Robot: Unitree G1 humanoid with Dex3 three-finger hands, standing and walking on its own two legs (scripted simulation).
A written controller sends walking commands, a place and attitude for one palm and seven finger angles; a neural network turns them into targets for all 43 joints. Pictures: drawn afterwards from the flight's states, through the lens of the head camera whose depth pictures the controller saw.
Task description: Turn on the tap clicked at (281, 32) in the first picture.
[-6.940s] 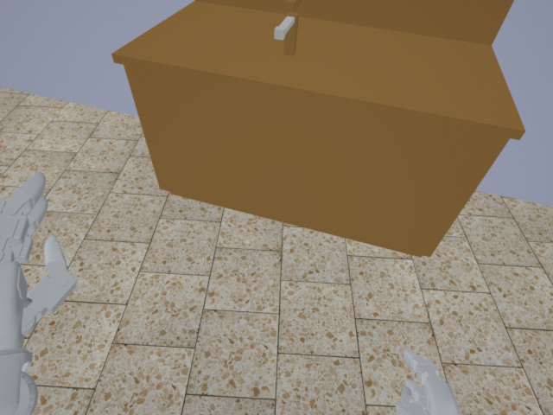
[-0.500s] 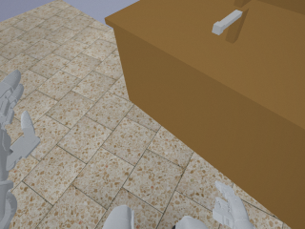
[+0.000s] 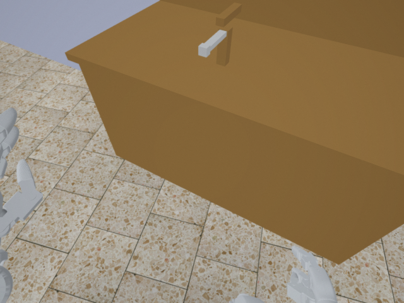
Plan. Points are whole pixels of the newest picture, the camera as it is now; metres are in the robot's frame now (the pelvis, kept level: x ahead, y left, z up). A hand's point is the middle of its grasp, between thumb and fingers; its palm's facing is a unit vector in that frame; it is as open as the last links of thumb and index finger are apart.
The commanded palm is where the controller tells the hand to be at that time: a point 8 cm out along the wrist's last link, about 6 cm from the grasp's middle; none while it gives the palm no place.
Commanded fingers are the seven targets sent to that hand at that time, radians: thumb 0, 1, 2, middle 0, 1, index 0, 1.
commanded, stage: turn to face it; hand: left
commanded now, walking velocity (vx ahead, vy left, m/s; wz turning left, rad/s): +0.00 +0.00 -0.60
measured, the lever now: (204, 50) +0.76 +0.09 +0.11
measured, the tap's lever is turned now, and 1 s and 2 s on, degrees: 0 0 0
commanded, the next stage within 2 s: take the last steps up to it in 1.22 s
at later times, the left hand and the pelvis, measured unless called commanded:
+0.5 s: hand (121, 205) +0.20 +0.14 +0.19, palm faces +0.13 -0.87 -0.47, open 7.4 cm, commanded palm +0.16 +0.19 +0.19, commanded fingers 0.00 0.90 0.90 -0.20 -0.30 -0.20 -0.30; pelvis -0.07 -0.03 +0.00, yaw -17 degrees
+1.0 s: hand (233, 247) +0.17 -0.01 +0.18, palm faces -0.18 -0.80 -0.57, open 7.4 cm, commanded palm +0.14 +0.07 +0.19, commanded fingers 0.00 0.90 0.90 -0.20 -0.30 -0.20 -0.30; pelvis -0.15 -0.07 +0.00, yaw -34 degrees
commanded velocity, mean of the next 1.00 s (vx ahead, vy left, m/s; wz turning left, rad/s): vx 0.00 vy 0.00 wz -0.53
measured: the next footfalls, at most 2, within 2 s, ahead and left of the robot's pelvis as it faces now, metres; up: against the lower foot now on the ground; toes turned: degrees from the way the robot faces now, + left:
right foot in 0.08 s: +0.07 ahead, -0.13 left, +0.00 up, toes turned -7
left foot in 0.46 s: +0.00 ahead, +0.09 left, +0.00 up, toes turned -13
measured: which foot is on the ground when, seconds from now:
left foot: down 0.00-0.10, up 0.12-0.44, down 0.46-0.78, up 0.80-1.00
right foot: up 0.00-0.06, down 0.08-0.48, up 0.50-0.74, down 0.76-1.00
